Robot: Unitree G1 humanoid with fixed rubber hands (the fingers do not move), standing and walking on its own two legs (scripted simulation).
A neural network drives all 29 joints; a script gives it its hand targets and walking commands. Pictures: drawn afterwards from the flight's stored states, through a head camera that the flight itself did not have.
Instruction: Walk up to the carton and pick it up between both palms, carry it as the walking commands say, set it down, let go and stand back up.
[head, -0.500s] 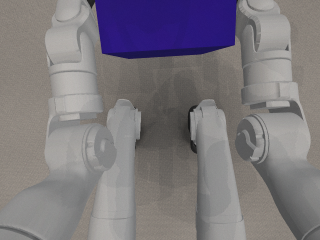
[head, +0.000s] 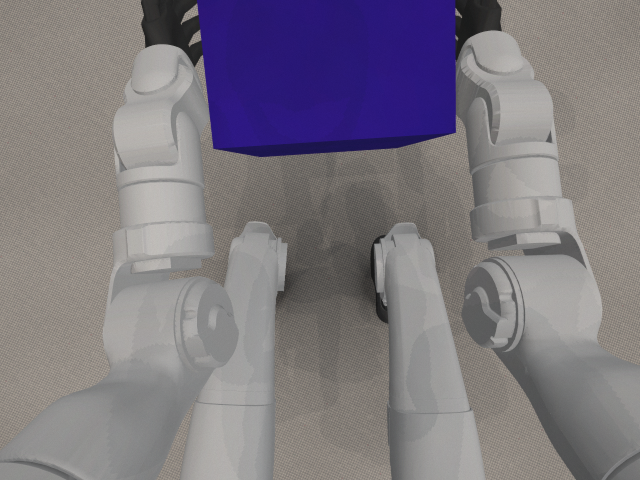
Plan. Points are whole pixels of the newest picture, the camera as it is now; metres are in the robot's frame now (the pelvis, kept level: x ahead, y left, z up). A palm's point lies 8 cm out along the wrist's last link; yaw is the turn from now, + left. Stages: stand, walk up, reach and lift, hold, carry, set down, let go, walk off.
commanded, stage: reach and lift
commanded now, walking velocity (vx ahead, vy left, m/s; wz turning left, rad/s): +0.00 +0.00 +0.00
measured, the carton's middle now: (324, 50) +0.53 +0.02 -0.12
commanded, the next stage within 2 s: none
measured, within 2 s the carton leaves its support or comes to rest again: neither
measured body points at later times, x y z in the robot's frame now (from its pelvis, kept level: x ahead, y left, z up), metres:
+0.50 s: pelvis +0.01 +0.00 +0.06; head +0.28 +0.00 +0.42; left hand +0.49 +0.16 +0.00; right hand +0.51 -0.13 -0.01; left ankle +0.15 +0.16 -0.55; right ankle +0.16 -0.13 -0.55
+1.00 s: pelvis +0.03 +0.00 +0.12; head +0.23 +0.00 +0.53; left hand +0.46 +0.17 +0.09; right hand +0.48 -0.13 +0.07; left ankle +0.15 +0.16 -0.55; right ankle +0.16 -0.13 -0.55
